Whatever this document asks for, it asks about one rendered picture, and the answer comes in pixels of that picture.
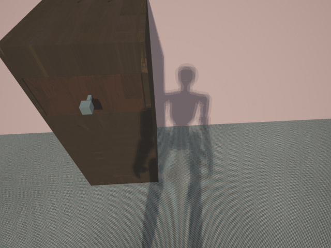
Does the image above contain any cabinet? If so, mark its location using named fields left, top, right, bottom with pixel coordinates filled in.
left=0, top=0, right=158, bottom=185

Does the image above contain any drawer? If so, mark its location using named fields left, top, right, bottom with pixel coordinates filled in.
left=24, top=73, right=146, bottom=115

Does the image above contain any handle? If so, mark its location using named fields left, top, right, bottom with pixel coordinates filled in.
left=79, top=95, right=94, bottom=115

